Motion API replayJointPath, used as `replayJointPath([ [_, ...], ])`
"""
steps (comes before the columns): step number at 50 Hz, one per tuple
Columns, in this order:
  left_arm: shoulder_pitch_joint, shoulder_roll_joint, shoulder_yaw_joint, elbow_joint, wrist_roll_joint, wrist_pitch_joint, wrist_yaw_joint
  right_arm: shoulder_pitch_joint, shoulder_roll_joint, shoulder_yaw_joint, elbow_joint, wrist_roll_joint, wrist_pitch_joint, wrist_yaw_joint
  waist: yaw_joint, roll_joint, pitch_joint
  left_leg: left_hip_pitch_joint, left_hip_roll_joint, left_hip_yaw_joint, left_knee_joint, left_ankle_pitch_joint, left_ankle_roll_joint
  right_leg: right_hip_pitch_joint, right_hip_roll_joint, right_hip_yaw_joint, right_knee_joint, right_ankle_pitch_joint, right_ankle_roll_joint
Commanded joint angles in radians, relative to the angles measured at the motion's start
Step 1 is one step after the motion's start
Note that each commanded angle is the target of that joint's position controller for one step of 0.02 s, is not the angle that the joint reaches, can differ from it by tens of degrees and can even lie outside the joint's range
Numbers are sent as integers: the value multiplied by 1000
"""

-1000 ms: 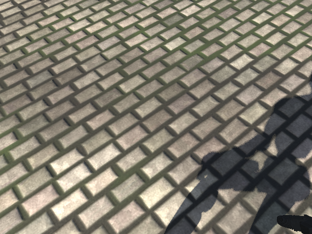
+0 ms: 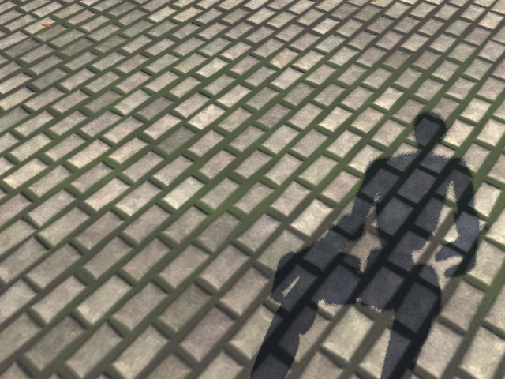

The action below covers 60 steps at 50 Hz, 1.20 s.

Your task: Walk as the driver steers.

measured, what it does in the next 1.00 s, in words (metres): walks ahead, turning left: left foot, then right foot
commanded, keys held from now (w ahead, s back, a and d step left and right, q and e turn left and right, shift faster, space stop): w+q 0.36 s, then no key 0.64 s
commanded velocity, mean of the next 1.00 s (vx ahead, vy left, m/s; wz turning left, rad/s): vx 0.29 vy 0.00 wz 0.31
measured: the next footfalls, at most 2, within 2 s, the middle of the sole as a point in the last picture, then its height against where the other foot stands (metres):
left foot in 0.22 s outside the picture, level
right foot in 0.66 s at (276, 353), level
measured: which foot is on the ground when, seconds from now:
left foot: up 0.00-0.20, down 0.22-0.66, up 0.68-0.92, down 0.94-1.00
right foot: down 0.00-0.20, up 0.22-0.64, down 0.66-1.00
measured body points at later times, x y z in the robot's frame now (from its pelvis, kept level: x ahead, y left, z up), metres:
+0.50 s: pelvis +0.27 +0.07 +0.00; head +0.31 +0.09 +0.45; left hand +0.40 +0.37 -0.09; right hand +0.42 -0.18 -0.11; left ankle +0.24 +0.13 -0.75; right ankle +0.45 -0.07 -0.68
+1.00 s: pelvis +0.42 +0.08 -0.01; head +0.43 +0.09 +0.44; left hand +0.48 +0.35 -0.14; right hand +0.59 -0.15 -0.14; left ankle +0.37 +0.21 -0.75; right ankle +0.53 +0.00 -0.75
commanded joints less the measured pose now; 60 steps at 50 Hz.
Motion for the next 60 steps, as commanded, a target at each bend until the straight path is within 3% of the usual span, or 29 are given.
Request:
replayJointPath([
  [1, -54, 149, 35, -54, -7, -15, 14, -75, -16, 6, -77, -6, -10, 18, -2, -83, 62, 23, 8, 35, -132, 109, 12, -52, -285, 52, -125, 305, -120],
  [6, 2, 178, 48, -7, -29, 21, 20, -182, -21, 8, -154, -4, -10, 47, 21, -89, 83, -19, -21, 110, -246, -26, 67, 130, -333, 0, -26, 484, -97],
  [8, -16, 207, 54, -8, -34, 36, 28, -143, -49, -7, -167, -2, -6, 53, -18, -128, 26, 92, -84, 175, -248, -129, 105, 160, -331, -27, 98, 822, -74],
  [10, -47, 230, 57, -15, -41, 53, 36, 58, -117, -47, -130, 3, 0, 45, -140, -141, -92, 373, -166, 212, -291, -159, 161, 106, -298, -57, 391, 1007, -37],
  [11, -52, 220, 49, -25, -37, 48, 41, 225, -186, -82, -91, 2, 7, 27, -223, -90, -177, 670, -145, 116, -345, -109, 207, -87, -257, -61, 652, 806, 6],
  [12, 40, 74, 4, -76, 4, 24, 25, 254, -303, -106, -85, 9, 7, 11, -128, 185, -254, 1049, 129, -408, -377, -194, 388, -572, -75, -21, 1041, -125, 80],
  [13, -21, 98, -5, -92, -23, -21, 11, 265, -259, -86, -119, -1, -7, 13, -160, 122, -416, 1152, 240, -782, -559, -321, 477, -722, 16, 236, 1209, -380, 77],
  [14, -131, 156, 11, -123, -63, -45, -1, 241, -191, -68, -116, -10, -18, 14, -190, 58, -295, 1085, 212, -640, -592, -288, 411, -814, -48, 288, 1201, -297, 49],
  [15, -157, 149, 4, -134, -61, -57, 1, 184, -156, -58, -122, -4, -26, 13, -151, -8, -196, 941, 171, -511, -590, -222, 369, -799, -94, 281, 1108, -209, 30],
  [16, -171, 147, 9, -124, -29, -57, 10, 113, -117, -46, -133, -1, -27, 13, -104, -74, -111, 784, 127, -405, -605, -114, 332, -739, -128, 267, 1013, -160, 32],
  [19, -113, 153, 21, -118, -7, -24, 9, 39, -99, -36, -165, -18, -32, 1, -27, -24, -65, 567, 88, -285, -642, 172, 333, -593, -157, 260, 881, -115, 74],
  [22, -161, 95, 0, -127, 3, -2, 14, 56, -132, -42, -147, -20, -29, -20, -32, -29, -31, 443, 22, -109, -621, 493, 284, -534, -124, 196, 679, 9, 110],
  [25, -243, 70, -14, -135, -3, -6, 3, 108, -133, -41, -117, -12, -11, -35, -86, 21, -78, 444, -37, -37, -587, 445, 215, -434, -69, 174, 452, 281, 106],
  [28, -296, 91, -9, -146, -10, -9, -13, 141, -120, -33, -92, -12, 1, -40, -111, 42, -86, 514, 0, -90, -547, 321, 196, -414, -51, 200, 339, 353, 84],
  [32, -211, 131, 12, -119, 13, -22, -19, 94, -96, -22, -86, -16, 5, -40, -41, 41, -99, 589, 14, -152, -371, 305, 152, -313, -48, 206, 200, 355, 12],
  [33, -172, 165, 19, -113, 26, -29, -13, 109, -75, -16, -93, -27, 1, -39, -35, -8, -143, 554, -50, -130, -267, 243, 112, -180, -110, 252, 196, 654, -19],
  [34, -140, 206, 20, -124, 45, -28, -8, 218, -40, -2, -90, -40, -8, -36, -72, -159, -257, 398, -126, -107, -76, -74, 57, 79, -282, 410, 282, 1019, -137],
  [35, -92, 130, 4, -101, 34, -10, -9, 305, -34, 8, -59, -25, -5, -34, -52, -304, -381, 287, -172, -74, 126, -605, -4, 206, -431, 599, 266, 1050, -283],
  [36, -84, 83, -12, -92, 1, 4, -16, 264, -104, -6, -56, -17, 12, -31, -36, -224, -358, 244, -141, -94, 192, -702, -26, 157, -422, 656, 221, 786, -280],
  [37, -126, 86, -15, -89, -10, 17, -19, 195, -115, -14, -66, -13, 35, -35, -36, -156, -271, 207, -115, -84, 234, -661, -46, 73, -386, 632, 184, 545, -241],
  [38, -182, 85, -20, -94, -9, 29, -19, 154, -106, -16, -68, -13, 60, -42, -48, -122, -198, 198, -93, -58, 215, -621, -58, -31, -354, 595, 136, 345, -209],
  [40, -284, 102, -18, -102, 4, 50, -16, 137, -74, -13, -68, -17, 92, -51, -84, -169, -99, 295, -59, -22, 35, -548, -64, -237, -278, 503, 52, 78, -148],
  [43, -288, 105, -13, -83, 8, 66, -6, 175, -31, -4, -24, -27, 86, -54, -85, -204, -116, 466, -82, 39, -183, -386, -50, -306, -212, 391, 43, 29, -131],
  [46, -266, 80, -24, -53, -11, 70, 2, 176, -26, -3, 0, -45, 77, -46, -95, -163, -117, 594, -88, 61, -388, -176, -6, -354, -178, 350, 58, -181, -76],
  [47, -248, 66, -30, -40, -6, 68, 0, 144, -50, -4, -18, -58, 75, -48, -81, -128, -87, 591, -37, 3, -422, -169, 20, -383, -158, 336, 72, -264, -31],
  [48, -232, 81, -24, -41, 1, 68, -1, 116, -105, -15, -22, -49, 73, -52, -39, -46, -33, 479, -17, -28, -436, -323, 56, -363, -106, 285, 89, -276, 5],
  [51, -248, 63, -26, -25, -1, 67, 7, 79, -47, -2, -5, -47, 42, -52, -34, 21, -4, 336, -33, -25, -492, -411, 37, -215, -80, 241, 191, -92, 13],
  [54, -219, 60, -24, 8, -4, 68, 12, 97, -43, 0, 13, -37, 14, -50, -35, 11, -27, 380, -36, -19, -469, -263, 22, -188, -72, 227, 232, 68, 2],
  [60, -221, 66, -19, 63, -13, 78, 13, 131, -42, 4, 52, -30, 13, -51, -49, -32, -46, 432, -50, 1, -440, -118, 24, -151, -75, 225, 260, 236, 5],
])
